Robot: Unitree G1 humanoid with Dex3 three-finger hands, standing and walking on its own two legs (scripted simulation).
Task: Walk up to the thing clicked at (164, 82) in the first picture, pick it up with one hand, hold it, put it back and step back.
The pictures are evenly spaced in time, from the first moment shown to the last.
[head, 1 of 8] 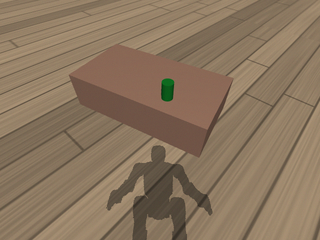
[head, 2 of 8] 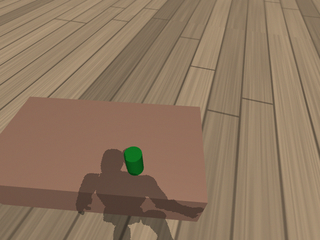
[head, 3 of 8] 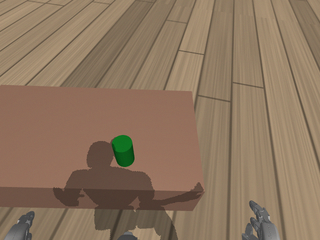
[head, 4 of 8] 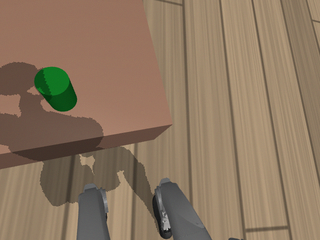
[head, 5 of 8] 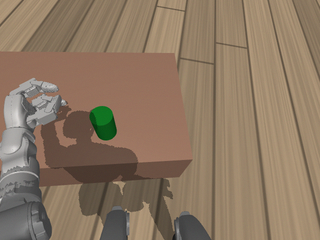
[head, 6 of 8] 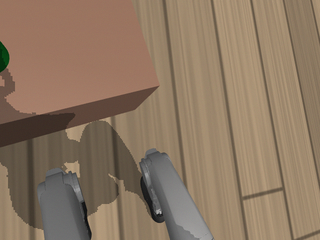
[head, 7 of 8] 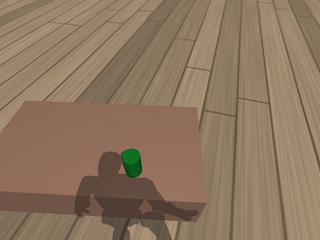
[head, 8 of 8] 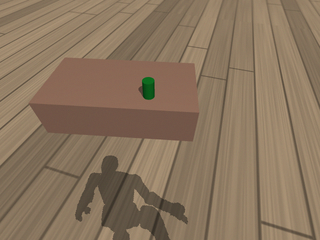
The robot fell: no
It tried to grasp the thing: yes
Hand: left
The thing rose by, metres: 0.00
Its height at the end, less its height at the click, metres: +0.00
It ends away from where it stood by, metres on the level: 0.00
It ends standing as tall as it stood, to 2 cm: yes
